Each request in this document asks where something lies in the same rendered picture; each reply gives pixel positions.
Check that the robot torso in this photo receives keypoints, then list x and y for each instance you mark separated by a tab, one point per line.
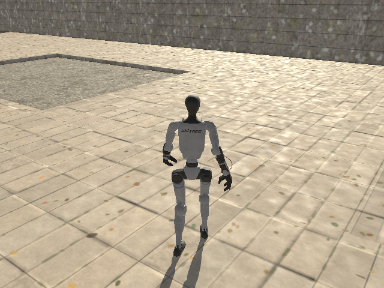
191	145

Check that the right robot upper arm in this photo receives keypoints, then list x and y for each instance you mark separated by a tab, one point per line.
213	135

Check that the robot left hand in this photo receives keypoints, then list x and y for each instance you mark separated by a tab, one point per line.
168	163

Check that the right robot forearm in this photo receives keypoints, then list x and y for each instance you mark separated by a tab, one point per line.
222	163

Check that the left robot forearm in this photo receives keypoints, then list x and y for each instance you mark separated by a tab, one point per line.
166	154

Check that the right robot foot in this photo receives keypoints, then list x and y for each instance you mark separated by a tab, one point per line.
204	234

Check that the robot right hand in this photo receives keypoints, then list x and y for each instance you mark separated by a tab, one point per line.
228	179

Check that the left robot upper arm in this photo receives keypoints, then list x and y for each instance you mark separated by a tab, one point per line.
173	126

